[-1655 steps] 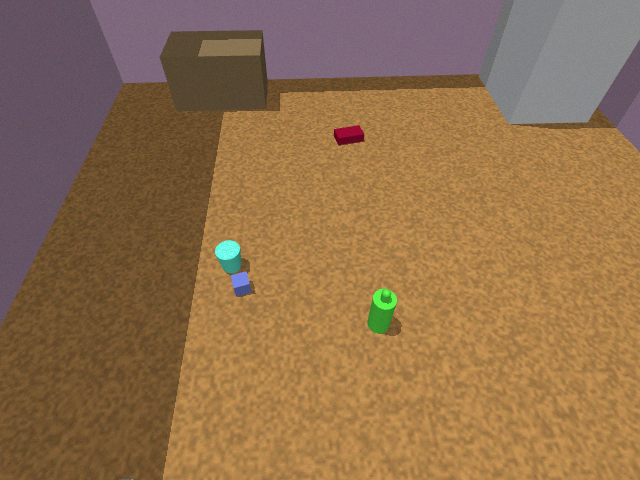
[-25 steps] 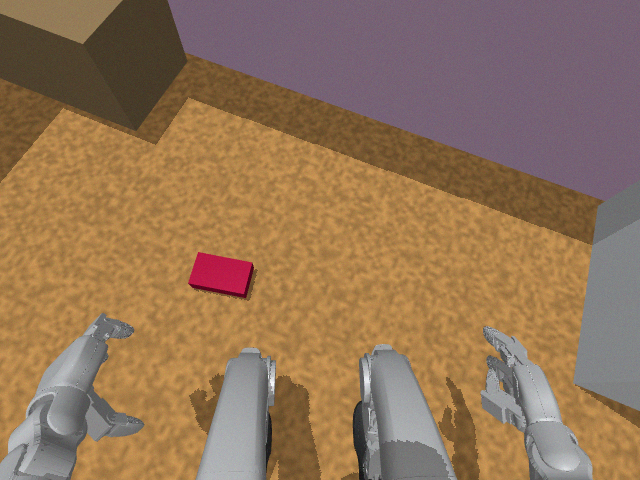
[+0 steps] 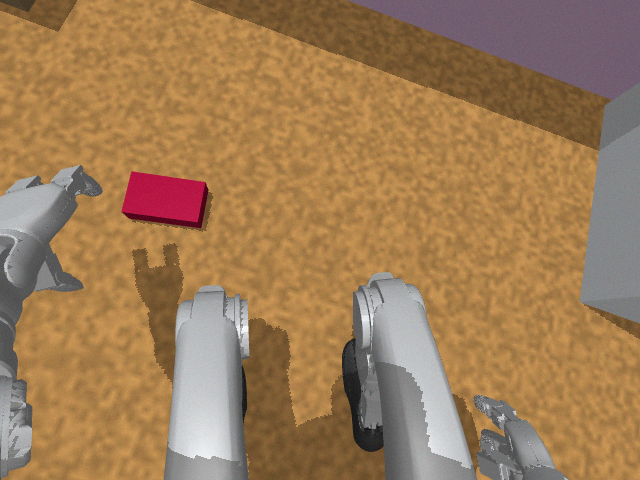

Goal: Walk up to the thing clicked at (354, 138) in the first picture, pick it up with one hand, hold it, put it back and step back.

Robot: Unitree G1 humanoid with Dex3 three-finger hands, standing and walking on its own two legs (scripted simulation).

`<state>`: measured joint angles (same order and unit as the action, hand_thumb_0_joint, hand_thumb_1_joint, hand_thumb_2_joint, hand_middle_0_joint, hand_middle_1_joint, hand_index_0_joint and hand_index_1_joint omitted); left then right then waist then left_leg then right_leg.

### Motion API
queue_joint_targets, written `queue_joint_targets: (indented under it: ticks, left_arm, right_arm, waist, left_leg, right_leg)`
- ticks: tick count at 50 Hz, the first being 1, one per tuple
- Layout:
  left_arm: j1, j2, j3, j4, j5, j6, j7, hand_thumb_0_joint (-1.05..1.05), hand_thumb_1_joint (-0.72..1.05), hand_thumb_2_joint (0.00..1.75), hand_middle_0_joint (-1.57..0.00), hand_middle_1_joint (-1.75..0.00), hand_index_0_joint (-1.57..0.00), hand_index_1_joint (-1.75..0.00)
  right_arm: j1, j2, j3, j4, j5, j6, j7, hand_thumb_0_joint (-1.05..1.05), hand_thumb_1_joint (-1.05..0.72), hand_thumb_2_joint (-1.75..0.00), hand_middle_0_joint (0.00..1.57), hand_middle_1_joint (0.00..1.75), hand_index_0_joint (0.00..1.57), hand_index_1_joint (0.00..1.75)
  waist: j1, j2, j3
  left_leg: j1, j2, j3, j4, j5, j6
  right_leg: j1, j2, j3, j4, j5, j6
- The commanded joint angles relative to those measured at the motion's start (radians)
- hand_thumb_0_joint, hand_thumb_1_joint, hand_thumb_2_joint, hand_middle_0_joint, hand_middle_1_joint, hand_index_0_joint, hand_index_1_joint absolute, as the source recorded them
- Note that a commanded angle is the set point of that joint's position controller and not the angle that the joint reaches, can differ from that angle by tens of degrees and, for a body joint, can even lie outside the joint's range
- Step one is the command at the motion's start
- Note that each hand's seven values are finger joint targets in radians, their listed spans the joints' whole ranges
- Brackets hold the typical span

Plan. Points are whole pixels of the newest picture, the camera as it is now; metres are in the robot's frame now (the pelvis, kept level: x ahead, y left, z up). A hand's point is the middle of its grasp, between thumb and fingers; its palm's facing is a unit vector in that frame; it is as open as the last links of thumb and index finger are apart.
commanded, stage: rise first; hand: left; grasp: from above
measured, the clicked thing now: (167, 200) +0.53 +0.25 -0.38
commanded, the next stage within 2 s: none
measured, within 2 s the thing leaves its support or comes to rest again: neither
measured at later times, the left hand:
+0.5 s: hand (86, 215) +0.45 +0.32 -0.20, palm faces -0.49 -0.06 -0.87, open 14.3 cm
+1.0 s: hand (100, 206) +0.47 +0.32 -0.23, palm faces -0.47 +0.01 -0.88, open 14.3 cm
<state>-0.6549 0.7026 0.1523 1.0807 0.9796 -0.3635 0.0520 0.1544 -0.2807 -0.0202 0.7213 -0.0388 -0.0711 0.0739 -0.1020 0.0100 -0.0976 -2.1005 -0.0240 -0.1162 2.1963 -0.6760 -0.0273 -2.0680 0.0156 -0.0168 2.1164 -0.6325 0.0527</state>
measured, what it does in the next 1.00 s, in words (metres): lowers itself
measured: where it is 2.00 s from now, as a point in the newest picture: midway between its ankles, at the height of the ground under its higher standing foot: (298, 424)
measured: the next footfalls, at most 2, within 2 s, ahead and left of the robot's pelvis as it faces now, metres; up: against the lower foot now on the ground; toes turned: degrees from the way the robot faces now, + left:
none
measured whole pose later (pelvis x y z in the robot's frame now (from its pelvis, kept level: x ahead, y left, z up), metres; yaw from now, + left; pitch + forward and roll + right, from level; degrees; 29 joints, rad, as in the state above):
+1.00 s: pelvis +0.01 +0.01 -0.07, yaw -4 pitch +32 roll -10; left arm -0.94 0.94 0.14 1.41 1.41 -0.52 0.36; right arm 0.12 -0.28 0.09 0.72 -0.15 0.06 0.13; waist -0.24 -0.04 -0.01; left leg -2.31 -0.04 -0.17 2.45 -0.71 -0.01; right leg -2.24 0.03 -0.05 2.31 -0.65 0.07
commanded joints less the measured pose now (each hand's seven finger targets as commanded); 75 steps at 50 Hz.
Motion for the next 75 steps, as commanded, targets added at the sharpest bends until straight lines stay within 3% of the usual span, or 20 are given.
queue_joint_targets:
  ticks: [1,3,8,14,20,27,31,32,36,38,42,48,50,51,55,62,68,75]
  left_arm:
    - [-0.285,0.335,0.068,-0.091,0.049,-0.079,0.076,0.0,-0.52,1.07,-0.05,-0.94,-0.03,-0.95]
    - [-0.306,0.359,0.083,-0.063,0.088,-0.098,0.113,0.0,-0.53,1.08,-0.04,-0.92,-0.02,-0.94]
    - [-0.399,0.381,0.071,0.0,0.179,-0.107,0.207,0.0,-0.55,1.08,-0.05,-0.89,-0.03,-0.92]
    - [-0.46,0.393,0.04,0.073,0.253,-0.077,0.255,0.0,-0.55,1.07,-0.04,-0.89,-0.02,-0.92]
    - [-0.53,0.404,0.014,0.094,0.279,-0.063,0.251,0.0,-0.53,1.04,-0.04,-0.91,-0.03,-0.93]
    - [-0.537,0.43,0.013,0.136,0.302,-0.094,0.245,0.0,-0.54,1.04,-0.05,-0.91,-0.03,-0.92]
    - [-0.519,0.47,0.032,0.126,0.329,-0.118,0.254,0.0,-0.54,1.04,-0.06,-0.91,-0.04,-0.92]
    - [-0.528,0.502,0.056,0.118,0.333,-0.122,0.261,0.0,-0.55,1.05,-0.05,-0.9,-0.03,-0.92]
    - [-0.544,0.459,0.018,0.169,0.342,-0.143,0.274,0.0,-0.54,1.04,-0.06,-0.91,-0.04,-0.92]
    - [-0.54,0.489,0.029,0.175,0.355,-0.148,0.286,0.0,-0.55,1.04,-0.05,-0.91,-0.04,-0.92]
    - [-0.564,0.509,0.031,0.174,0.38,-0.156,0.314,0.0,-0.56,1.04,-0.05,-0.92,-0.04,-0.93]
    - [-0.574,0.526,0.039,0.198,0.402,-0.153,0.359,0.0,-0.54,1.03,-0.05,-0.94,-0.05,-0.95]
    - [-0.575,0.515,0.029,0.22,0.411,-0.146,0.372,0.0,-0.61,1.12,-0.06,-0.89,-0.01,-0.94]
    - [-0.571,0.514,0.022,0.216,0.422,-0.142,0.378,0.0,-0.56,1.04,-0.06,-0.95,-0.04,-0.96]
    - [-0.567,0.489,0.017,0.238,0.416,-0.11,0.4,0.0,-0.54,1.02,-0.06,-0.97,-0.05,-0.97]
    - [-0.588,0.489,0.013,0.216,0.407,-0.063,0.394,0.0,-0.52,1.0,-0.06,-0.98,-0.06,-0.98]
    - [-0.596,0.479,0.002,0.211,0.384,-0.056,0.367,0.0,-0.53,1.0,-0.07,-0.98,-0.06,-0.98]
    - [-0.578,0.477,-0.007,0.214,0.383,-0.068,0.35,0.0,-0.55,1.02,-0.07,-0.97,-0.06,-0.98]
  right_arm:
    - [0.126,-0.221,-0.058,-0.058,-0.018,-0.004,0.004,0.0,-0.84,-0.89,0.2,0.3,0.2,0.3]
    - [0.131,-0.23,-0.051,-0.044,-0.028,0.008,0.009,0.0,-0.84,-0.89,0.2,0.3,0.2,0.3]
    - [0.142,-0.239,-0.036,-0.021,-0.055,0.039,0.022,0.0,-0.86,-0.89,0.2,0.3,0.2,0.3]
    - [0.158,-0.251,-0.038,-0.008,-0.075,0.066,0.03,0.0,-0.87,-0.89,0.2,0.3,0.2,0.3]
    - [0.168,-0.257,-0.033,-0.009,-0.092,0.084,0.036,0.0,-0.88,-0.89,0.2,0.3,0.2,0.3]
    - [0.154,-0.259,-0.011,-0.013,-0.104,0.103,0.042,0.0,-0.89,-0.9,0.2,0.3,0.2,0.3]
    - [0.168,-0.259,0.005,-0.011,-0.115,0.115,0.047,0.0,-0.89,-0.9,0.2,0.3,0.2,0.3]
    - [0.168,-0.262,0.004,-0.015,-0.114,0.119,0.047,0.0,-0.89,-0.9,0.2,0.3,0.2,0.3]
    - [0.156,-0.258,0.016,-0.019,-0.121,0.125,0.05,0.0,-0.9,-0.9,0.2,0.3,0.2,0.3]
    - [0.156,-0.264,0.018,-0.017,-0.118,0.126,0.047,0.0,-0.89,-0.9,0.2,0.3,0.2,0.3]
    - [0.155,-0.269,0.021,-0.017,-0.121,0.128,0.048,0.0,-0.9,-0.9,0.2,0.3,0.2,0.3]
    - [0.153,-0.263,0.028,-0.01,-0.123,0.122,0.043,0.0,-0.9,-0.9,0.2,0.3,0.2,0.3]
    - [0.152,-0.268,0.029,-0.007,-0.124,0.119,0.04,0.0,-0.91,-0.9,0.2,0.3,0.2,0.3]
    - [0.159,-0.264,0.034,-0.007,-0.125,0.116,0.04,0.0,-0.91,-0.9,0.2,0.3,0.2,0.3]
    - [0.16,-0.263,0.03,-0.006,-0.126,0.108,0.041,0.0,-0.91,-0.9,0.2,0.3,0.2,0.3]
    - [0.166,-0.262,0.024,-0.008,-0.126,0.093,0.045,0.0,-0.91,-0.9,0.2,0.3,0.2,0.3]
    - [0.177,-0.262,0.024,-0.01,-0.124,0.091,0.047,0.0,-0.91,-0.9,0.2,0.3,0.2,0.3]
    - [0.185,-0.261,0.039,-0.011,-0.126,0.096,0.051,0.0,-0.92,-0.9,0.2,0.3,0.2,0.3]
  waist:
    - [-0.003,0.19,-0.6]
    - [-0.007,0.212,-0.604]
    - [-0.044,0.263,-0.606]
    - [-0.068,0.288,-0.635]
    - [-0.103,0.289,-0.643]
    - [-0.114,0.279,-0.594]
    - [-0.111,0.32,-0.626]
    - [-0.11,0.304,-0.631]
    - [-0.139,0.3,-0.572]
    - [-0.131,0.305,-0.576]
    - [-0.14,0.342,-0.582]
    - [-0.148,0.297,-0.567]
    - [-0.153,0.299,-0.563]
    - [-0.16,0.322,-0.571]
    - [-0.151,0.327,-0.592]
    - [-0.161,0.355,-0.578]
    - [-0.17,0.333,-0.585]
    - [-0.177,0.317,-0.585]
  left_leg:
    - [0.426,-0.004,0.053,-0.268,0.023,0.048]
    - [0.441,-0.004,0.045,-0.247,0.052,0.042]
    - [0.444,-0.007,0.043,-0.195,0.111,0.037]
    - [0.455,-0.014,0.044,-0.165,0.135,0.039]
    - [0.452,-0.013,0.03,-0.135,0.156,0.043]
    - [0.402,-0.011,0.024,-0.102,0.157,0.045]
    - [0.437,-0.012,0.029,-0.07,0.267,0.043]
    - [0.426,-0.012,0.03,-0.064,0.262,0.047]
    - [0.365,-0.01,0.032,-0.056,0.185,0.053]
    - [0.374,-0.008,0.027,-0.057,0.165,0.051]
    - [0.396,-0.004,0.015,-0.052,0.179,0.045]
    - [0.321,-0.01,0.039,-0.023,0.138,0.06]
    - [0.34,-0.007,0.036,-0.022,0.145,0.058]
    - [0.356,-0.008,0.032,-0.025,0.165,0.056]
    - [0.377,-0.009,0.038,-0.032,0.189,0.052]
    - [0.373,-0.008,0.042,-0.029,0.193,0.051]
    - [0.364,-0.01,0.038,-0.025,0.198,0.052]
    - [0.349,-0.015,0.043,-0.014,0.226,0.055]
  right_leg:
    - [0.235,0.011,-0.093,-0.183,0.007,-0.084]
    - [0.198,0.009,-0.101,-0.155,0.033,-0.086]
    - [0.148,0.003,-0.106,-0.111,0.083,-0.085]
    - [0.115,0.004,-0.119,-0.084,0.096,-0.085]
    - [0.102,0.007,-0.128,-0.063,0.112,-0.081]
    - [0.088,0.01,-0.128,-0.043,0.116,-0.08]
    - [0.122,0.017,-0.128,-0.022,0.192,-0.08]
    - [0.129,0.018,-0.124,-0.025,0.19,-0.08]
    - [0.109,0.023,-0.129,-0.027,0.147,-0.081]
    - [0.096,0.024,-0.128,-0.024,0.131,-0.082]
    - [0.071,0.025,-0.135,0.0,0.138,-0.082]
    - [0.105,0.031,-0.127,-0.015,0.13,-0.076]
    - [0.079,0.031,-0.134,-0.01,0.132,-0.076]
    - [0.083,0.032,-0.137,-0.002,0.147,-0.078]
    - [0.069,0.032,-0.149,0.006,0.161,-0.076]
    - [0.069,0.026,-0.149,0.009,0.172,-0.077]
    - [0.086,0.025,-0.146,0.002,0.177,-0.078]
    - [0.136,0.028,-0.144,-0.002,0.206,-0.076]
